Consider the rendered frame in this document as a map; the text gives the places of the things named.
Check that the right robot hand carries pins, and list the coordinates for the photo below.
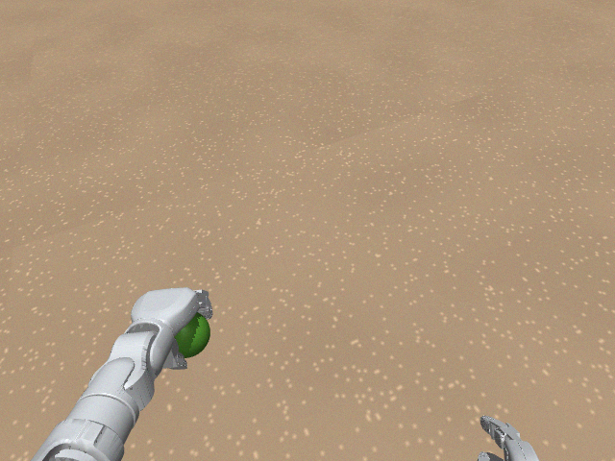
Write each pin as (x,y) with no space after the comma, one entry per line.
(508,439)

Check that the left robot arm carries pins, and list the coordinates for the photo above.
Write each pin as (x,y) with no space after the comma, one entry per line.
(99,424)

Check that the ball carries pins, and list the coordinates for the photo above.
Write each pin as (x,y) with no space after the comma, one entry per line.
(193,338)

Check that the left robot hand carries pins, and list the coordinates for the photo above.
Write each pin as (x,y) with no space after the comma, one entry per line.
(176,307)

